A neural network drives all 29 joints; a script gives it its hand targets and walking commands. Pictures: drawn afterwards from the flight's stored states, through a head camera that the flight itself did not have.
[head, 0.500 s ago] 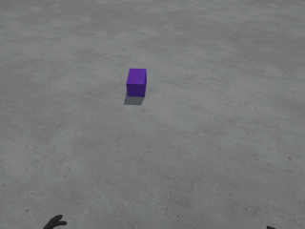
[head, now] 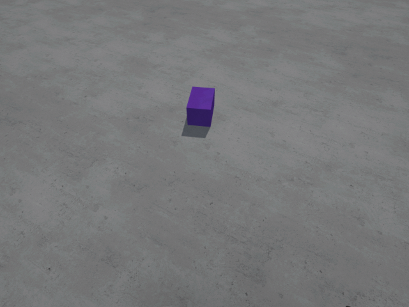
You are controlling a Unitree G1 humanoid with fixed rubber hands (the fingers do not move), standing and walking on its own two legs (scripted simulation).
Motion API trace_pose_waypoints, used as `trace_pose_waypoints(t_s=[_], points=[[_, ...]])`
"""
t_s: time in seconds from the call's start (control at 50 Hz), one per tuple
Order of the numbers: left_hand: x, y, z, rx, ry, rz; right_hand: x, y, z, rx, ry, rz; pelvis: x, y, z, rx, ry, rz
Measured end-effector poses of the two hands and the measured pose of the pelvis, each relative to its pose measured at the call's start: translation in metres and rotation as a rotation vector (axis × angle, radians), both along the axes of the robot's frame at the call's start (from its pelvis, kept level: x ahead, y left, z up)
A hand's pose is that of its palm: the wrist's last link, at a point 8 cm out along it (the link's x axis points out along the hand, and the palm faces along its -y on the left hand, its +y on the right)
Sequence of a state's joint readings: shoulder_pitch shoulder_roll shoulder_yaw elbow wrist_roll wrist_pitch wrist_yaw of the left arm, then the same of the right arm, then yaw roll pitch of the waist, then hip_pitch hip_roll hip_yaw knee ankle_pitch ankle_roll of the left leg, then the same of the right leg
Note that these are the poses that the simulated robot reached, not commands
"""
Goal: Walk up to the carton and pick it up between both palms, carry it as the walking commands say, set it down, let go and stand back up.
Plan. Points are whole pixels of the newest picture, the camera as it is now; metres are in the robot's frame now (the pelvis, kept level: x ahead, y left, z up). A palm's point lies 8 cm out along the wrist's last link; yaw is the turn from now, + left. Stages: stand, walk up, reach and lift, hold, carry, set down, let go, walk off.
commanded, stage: walk up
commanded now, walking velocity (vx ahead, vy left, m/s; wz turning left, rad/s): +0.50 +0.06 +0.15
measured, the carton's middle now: (201, 106) +1.54 +0.18 -0.70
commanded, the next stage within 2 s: none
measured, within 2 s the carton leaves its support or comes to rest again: neither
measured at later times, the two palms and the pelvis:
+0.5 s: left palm (109, 219) +0.34 +0.30 -0.14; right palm out of the picture +0.14 -0.19 -0.12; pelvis +0.21 +0.06 -0.01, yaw +2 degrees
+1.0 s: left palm (130, 208) +0.37 +0.25 -0.12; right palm (288, 150) +0.62 -0.20 -0.13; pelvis +0.47 +0.03 +0.00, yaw +2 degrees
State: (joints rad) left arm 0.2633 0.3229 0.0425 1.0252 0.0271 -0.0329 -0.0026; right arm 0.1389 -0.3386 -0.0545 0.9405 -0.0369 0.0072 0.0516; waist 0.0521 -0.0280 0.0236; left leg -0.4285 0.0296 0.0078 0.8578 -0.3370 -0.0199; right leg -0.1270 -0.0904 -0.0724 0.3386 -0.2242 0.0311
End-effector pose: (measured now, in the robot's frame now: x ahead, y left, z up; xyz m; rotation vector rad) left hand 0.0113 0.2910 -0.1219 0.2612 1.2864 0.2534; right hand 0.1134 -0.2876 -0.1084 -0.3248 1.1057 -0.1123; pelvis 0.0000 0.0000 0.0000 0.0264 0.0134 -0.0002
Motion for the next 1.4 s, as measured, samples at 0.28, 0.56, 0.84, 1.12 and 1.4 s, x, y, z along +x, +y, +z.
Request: trace_pose_waypoints(t_s=[0.28,0.56,0.84,1.12,1.4], points=[[0.066,0.038,-0.034,-0.141,0.097,0.027,0.076,0.102,-0.009,0.016,0.011,-0.007,0.103,0.072,-0.01,-0.055,-0.014,0.029],[0.399,-0.014,-0.015,-0.204,-0.264,-0.208,0.04,0.092,-0.019,0.038,0.374,-0.263,0.248,0.05,-0.014,-0.05,0.005,0.035],[0.396,-0.03,-0.004,-0.077,-0.051,0.044,0.374,0.044,-0.028,0.1,0.039,-0.04,0.402,0.007,-0.002,0.005,-0.015,0.052],[0.406,-0.03,-0.014,-0.171,0.225,0.227,0.59,0.135,-0.021,0.178,-0.075,0.089,0.539,0.055,-0.008,-0.016,-0.008,0.037],[0.711,0.074,-0.028,-0.15,-0.06,-0.01,0.572,0.144,-0.007,0.01,0.183,-0.137,0.682,0.112,0.0,-0.071,-0.022,0.043]])
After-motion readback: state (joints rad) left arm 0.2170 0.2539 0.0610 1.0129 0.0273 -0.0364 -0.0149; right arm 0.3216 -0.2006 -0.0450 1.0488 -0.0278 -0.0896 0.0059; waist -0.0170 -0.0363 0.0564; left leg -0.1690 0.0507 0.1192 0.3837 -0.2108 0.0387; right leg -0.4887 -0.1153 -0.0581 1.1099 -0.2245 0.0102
